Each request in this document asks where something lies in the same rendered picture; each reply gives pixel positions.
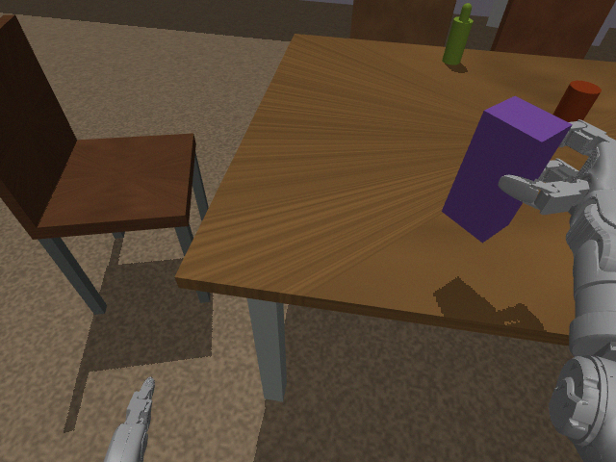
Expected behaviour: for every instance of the table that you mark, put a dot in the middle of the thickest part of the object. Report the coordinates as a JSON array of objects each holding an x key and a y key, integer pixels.
[{"x": 334, "y": 197}]

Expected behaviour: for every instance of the right robot hand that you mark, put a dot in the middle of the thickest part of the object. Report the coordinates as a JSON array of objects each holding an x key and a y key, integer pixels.
[{"x": 565, "y": 186}]

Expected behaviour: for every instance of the left robot hand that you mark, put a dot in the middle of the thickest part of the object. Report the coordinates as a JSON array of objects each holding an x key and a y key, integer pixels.
[{"x": 129, "y": 441}]

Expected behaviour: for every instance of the right robot arm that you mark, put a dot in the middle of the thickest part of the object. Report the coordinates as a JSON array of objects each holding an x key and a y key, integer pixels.
[{"x": 583, "y": 403}]

